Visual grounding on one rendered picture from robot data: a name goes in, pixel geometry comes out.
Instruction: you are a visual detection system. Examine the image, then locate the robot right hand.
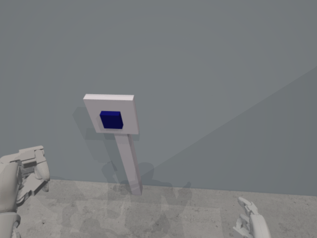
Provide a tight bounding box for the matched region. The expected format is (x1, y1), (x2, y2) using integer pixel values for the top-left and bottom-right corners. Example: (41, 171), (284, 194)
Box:
(233, 197), (271, 238)

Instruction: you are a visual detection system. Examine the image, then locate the button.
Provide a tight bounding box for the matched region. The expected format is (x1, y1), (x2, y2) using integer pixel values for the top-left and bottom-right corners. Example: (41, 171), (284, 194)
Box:
(100, 111), (123, 129)

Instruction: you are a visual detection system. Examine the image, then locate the robot left forearm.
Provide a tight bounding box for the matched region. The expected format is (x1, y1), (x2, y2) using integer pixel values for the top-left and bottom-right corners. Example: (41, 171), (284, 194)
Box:
(0, 212), (21, 238)

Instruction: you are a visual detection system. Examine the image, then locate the robot left hand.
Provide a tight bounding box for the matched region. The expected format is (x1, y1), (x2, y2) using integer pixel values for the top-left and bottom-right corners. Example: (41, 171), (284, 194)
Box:
(0, 146), (50, 213)

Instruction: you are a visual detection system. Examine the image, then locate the panel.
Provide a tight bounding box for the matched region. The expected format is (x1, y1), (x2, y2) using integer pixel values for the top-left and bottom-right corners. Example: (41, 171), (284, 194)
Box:
(83, 94), (143, 196)

